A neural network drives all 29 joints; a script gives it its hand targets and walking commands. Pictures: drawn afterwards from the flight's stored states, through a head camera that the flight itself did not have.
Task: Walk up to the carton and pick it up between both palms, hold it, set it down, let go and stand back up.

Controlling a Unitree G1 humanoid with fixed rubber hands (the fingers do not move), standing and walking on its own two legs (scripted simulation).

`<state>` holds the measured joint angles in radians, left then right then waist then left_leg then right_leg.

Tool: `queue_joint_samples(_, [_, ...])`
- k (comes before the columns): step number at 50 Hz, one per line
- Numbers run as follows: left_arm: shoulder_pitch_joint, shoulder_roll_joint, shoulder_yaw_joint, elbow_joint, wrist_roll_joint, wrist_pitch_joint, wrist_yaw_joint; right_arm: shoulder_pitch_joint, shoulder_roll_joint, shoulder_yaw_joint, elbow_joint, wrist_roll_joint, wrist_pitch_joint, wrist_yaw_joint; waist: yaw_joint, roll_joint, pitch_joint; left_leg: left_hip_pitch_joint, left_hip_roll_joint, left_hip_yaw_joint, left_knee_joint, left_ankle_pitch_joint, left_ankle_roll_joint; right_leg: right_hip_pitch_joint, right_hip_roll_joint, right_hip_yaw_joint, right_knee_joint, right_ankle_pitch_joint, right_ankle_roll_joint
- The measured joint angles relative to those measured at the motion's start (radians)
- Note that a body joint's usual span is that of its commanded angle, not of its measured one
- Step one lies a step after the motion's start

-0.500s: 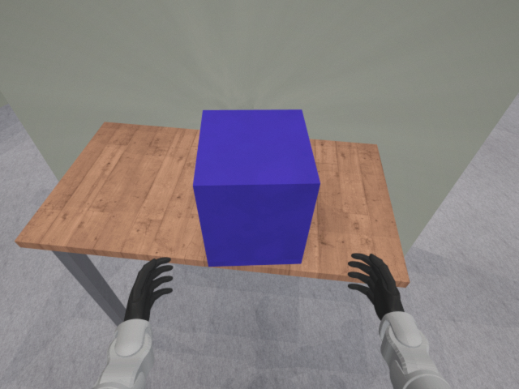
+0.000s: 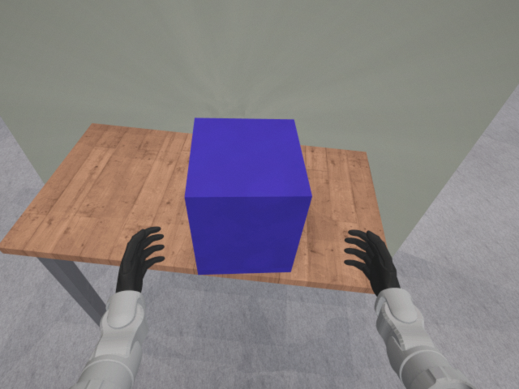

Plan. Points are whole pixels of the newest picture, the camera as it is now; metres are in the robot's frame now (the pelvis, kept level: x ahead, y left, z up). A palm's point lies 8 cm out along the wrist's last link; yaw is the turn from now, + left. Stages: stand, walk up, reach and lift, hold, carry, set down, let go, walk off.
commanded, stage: reach and lift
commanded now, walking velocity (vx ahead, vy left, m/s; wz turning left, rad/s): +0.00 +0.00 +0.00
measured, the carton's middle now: (245, 198) +0.49 +0.05 -0.02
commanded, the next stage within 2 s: none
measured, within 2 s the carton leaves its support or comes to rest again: neither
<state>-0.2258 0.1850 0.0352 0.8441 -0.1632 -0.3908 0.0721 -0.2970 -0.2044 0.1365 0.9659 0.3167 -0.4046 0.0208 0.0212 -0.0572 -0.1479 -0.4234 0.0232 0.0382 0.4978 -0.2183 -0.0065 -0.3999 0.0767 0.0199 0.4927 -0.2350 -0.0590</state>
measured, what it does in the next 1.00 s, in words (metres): stands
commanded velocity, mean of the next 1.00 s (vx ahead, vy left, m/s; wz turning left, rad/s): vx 0.00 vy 0.00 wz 0.00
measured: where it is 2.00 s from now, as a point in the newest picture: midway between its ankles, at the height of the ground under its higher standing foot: outside the picture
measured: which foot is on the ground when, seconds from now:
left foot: down 0.00-1.00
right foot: down 0.00-1.00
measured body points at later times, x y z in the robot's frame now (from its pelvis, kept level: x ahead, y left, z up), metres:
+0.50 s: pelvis -0.01 +0.01 +0.00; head +0.00 +0.02 +0.45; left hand +0.36 +0.23 +0.05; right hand +0.39 -0.17 +0.06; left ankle +0.01 +0.12 -0.74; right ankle +0.00 -0.08 -0.74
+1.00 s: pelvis -0.01 +0.00 +0.00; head +0.02 +0.01 +0.45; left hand +0.42 +0.24 +0.11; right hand +0.46 -0.16 +0.13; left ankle +0.01 +0.12 -0.74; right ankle +0.00 -0.08 -0.74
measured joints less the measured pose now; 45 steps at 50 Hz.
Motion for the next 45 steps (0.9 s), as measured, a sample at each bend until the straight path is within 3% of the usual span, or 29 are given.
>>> queue_joint_samples(12, [-0.172, 0.021, -0.049, 0.133, -0.089, 0.059, 0.017, -0.187, -0.008, -0.029, 0.048, -0.019, 0.148, -0.019, 0.008, 0.035, -0.024, -0.012, -0.007, -0.013, -0.03, 0.032, 0.006, -0.003, -0.007, -0.012, -0.041, 0.032, 0.005])
queue_joint_samples(27, [-0.327, 0.018, -0.015, 0.134, -0.051, 0.186, 0.021, -0.372, -0.047, -0.024, 0.158, 0.03, 0.254, -0.028, 0.02, 0.032, -0.034, -0.023, 0.001, -0.007, -0.054, 0.048, 0.008, -0.004, 0.0, -0.005, -0.093, 0.067, 0.009])
queue_joint_samples(35, [-0.412, 0.035, -0.02, 0.129, -0.075, 0.255, 0.025, -0.449, -0.085, -0.036, 0.157, 0.043, 0.309, -0.021, 0.035, 0.049, -0.048, -0.05, 0.002, -0.003, -0.062, 0.056, 0.012, -0.029, 0.0, -0.001, -0.108, 0.081, 0.012])
queue_joint_samples(45, [-0.546, 0.074, -0.04, 0.23, -0.135, 0.301, 0.006, -0.586, -0.118, 0.008, 0.231, 0.084, 0.352, -0.027, 0.046, 0.053, -0.074, -0.086, 0.004, -0.009, -0.06, 0.059, 0.009, -0.064, 0.003, -0.007, -0.109, 0.085, 0.01])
